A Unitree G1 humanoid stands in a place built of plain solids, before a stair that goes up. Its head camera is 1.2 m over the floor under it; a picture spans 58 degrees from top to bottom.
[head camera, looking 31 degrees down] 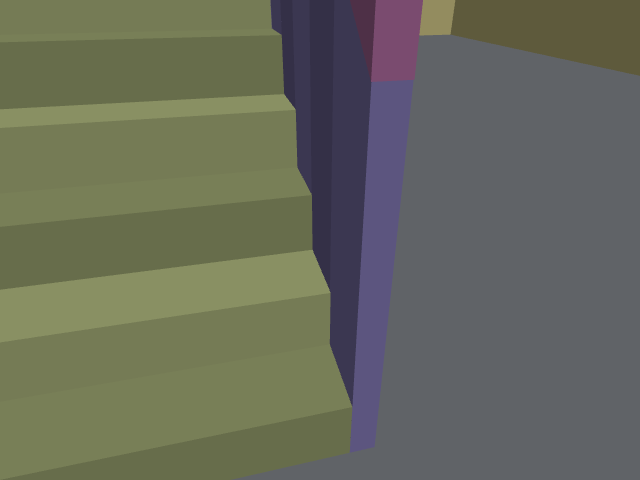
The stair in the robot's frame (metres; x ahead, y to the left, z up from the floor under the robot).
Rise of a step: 0.21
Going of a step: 0.24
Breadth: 1.25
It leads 14 degrees to the left of straight ahead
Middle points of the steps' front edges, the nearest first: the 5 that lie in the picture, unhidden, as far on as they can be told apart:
0.63 0.52 0.21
0.86 0.58 0.41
1.10 0.63 0.62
1.34 0.69 0.82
1.57 0.75 1.03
